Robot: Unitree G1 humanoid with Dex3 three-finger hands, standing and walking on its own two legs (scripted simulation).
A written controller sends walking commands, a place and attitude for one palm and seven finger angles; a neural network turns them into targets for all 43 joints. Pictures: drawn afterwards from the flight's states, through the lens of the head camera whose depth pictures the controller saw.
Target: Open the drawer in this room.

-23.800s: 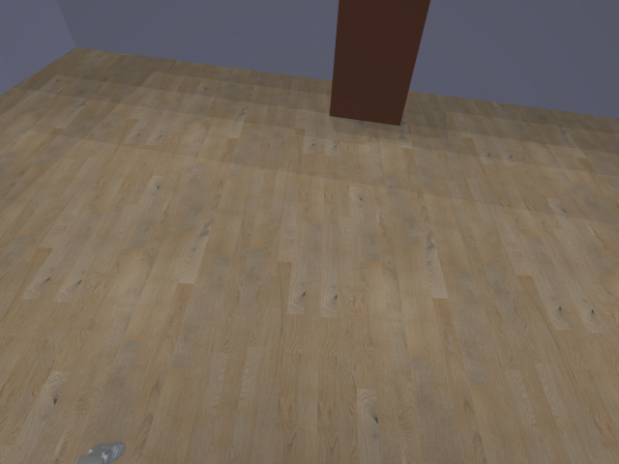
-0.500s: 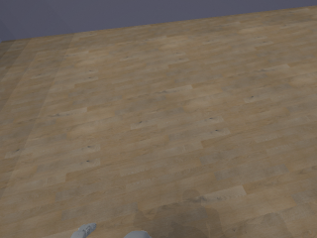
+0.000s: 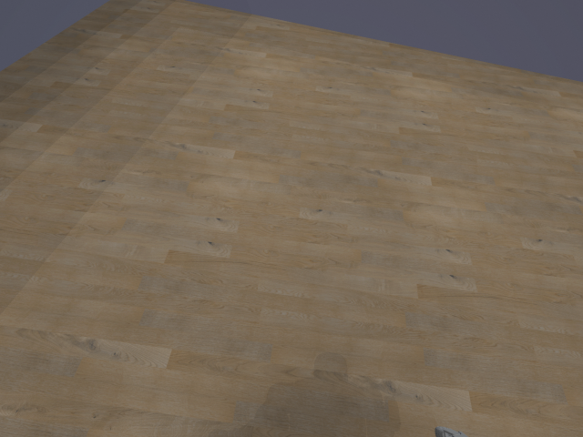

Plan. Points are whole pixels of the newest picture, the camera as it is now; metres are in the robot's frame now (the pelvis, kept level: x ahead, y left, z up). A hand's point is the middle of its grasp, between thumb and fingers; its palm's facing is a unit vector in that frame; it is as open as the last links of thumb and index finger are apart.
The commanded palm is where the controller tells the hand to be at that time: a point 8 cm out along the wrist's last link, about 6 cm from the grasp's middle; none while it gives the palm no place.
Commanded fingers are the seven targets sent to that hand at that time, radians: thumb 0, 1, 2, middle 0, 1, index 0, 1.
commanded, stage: turn or walk to find it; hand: left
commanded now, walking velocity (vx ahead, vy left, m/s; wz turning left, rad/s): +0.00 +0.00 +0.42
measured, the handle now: out of the picture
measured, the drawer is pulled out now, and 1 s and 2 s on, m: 0.00 0.00 0.00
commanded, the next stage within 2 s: stand and wait in 1.82 s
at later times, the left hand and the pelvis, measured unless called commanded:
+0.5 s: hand out of the picture +0.07 +0.17 -0.14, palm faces +0.18 -0.94 -0.28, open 7.3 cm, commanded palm none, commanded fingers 0.00 0.90 0.90 -0.20 -0.30 -0.20 -0.30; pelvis -0.01 -0.04 +0.00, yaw +12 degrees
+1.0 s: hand out of the picture -0.13 +0.15 -0.18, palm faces +0.50 -0.83 -0.25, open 7.3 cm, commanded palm none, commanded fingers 0.00 0.90 0.90 -0.20 -0.30 -0.20 -0.30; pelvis -0.04 -0.03 +0.00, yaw +26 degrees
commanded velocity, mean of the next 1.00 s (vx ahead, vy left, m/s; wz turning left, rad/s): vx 0.00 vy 0.00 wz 0.42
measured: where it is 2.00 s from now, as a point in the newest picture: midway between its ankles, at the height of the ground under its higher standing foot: outside the picture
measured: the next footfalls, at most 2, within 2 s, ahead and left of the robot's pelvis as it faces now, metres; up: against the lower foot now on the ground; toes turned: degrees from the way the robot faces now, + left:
right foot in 0.44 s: +0.04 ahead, -0.13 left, +0.00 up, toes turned +7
left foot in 0.98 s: -0.06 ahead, +0.08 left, +0.00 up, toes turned +29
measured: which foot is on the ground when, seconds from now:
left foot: down 0.00-0.46, up 0.48-0.96, down 0.98-1.00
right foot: up 0.00-0.42, down 0.44-1.00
